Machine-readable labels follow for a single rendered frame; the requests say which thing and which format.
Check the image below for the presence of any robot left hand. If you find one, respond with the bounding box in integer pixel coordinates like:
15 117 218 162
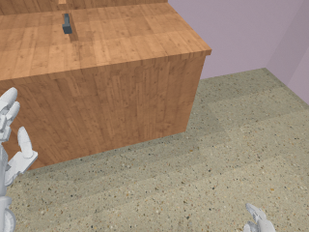
0 87 38 197

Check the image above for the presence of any robot right hand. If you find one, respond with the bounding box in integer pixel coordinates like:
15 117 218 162
240 203 276 232

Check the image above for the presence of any counter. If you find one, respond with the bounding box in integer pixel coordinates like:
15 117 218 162
0 0 212 171

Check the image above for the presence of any tap lever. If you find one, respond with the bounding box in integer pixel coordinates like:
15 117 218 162
62 14 72 35

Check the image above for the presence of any robot left forearm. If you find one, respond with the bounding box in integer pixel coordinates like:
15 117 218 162
0 195 16 232

